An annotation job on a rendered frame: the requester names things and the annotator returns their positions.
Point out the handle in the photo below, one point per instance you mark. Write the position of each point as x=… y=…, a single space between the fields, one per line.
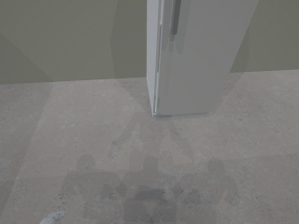
x=176 y=11

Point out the fridge door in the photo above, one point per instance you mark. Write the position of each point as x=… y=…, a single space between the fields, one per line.
x=195 y=63

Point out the left robot hand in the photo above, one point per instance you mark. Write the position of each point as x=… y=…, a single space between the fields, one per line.
x=53 y=218

